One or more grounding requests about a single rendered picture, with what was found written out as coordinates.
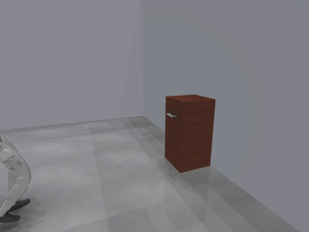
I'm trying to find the drawer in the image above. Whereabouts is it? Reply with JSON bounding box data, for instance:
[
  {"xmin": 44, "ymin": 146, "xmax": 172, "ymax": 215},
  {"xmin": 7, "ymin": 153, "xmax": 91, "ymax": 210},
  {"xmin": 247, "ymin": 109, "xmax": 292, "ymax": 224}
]
[{"xmin": 166, "ymin": 106, "xmax": 182, "ymax": 125}]

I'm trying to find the robot right hand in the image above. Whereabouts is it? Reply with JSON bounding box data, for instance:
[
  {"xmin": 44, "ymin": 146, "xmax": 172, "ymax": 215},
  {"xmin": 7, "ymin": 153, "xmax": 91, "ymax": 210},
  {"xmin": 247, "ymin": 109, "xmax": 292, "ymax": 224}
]
[{"xmin": 0, "ymin": 148, "xmax": 22, "ymax": 171}]

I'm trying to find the right robot thigh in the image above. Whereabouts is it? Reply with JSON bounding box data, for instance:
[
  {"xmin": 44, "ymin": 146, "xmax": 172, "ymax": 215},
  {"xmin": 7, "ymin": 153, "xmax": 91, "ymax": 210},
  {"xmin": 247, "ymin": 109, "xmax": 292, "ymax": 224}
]
[{"xmin": 1, "ymin": 142, "xmax": 32, "ymax": 184}]

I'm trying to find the robot right foot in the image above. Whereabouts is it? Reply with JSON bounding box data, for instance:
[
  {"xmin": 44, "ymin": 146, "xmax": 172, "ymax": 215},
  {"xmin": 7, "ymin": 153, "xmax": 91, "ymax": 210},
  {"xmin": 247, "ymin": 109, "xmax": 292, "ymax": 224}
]
[{"xmin": 0, "ymin": 212, "xmax": 20, "ymax": 223}]

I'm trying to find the cabinet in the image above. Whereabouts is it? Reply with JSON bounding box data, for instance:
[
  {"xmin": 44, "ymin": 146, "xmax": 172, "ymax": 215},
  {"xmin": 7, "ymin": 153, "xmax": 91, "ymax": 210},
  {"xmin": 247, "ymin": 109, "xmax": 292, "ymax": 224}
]
[{"xmin": 165, "ymin": 95, "xmax": 215, "ymax": 173}]

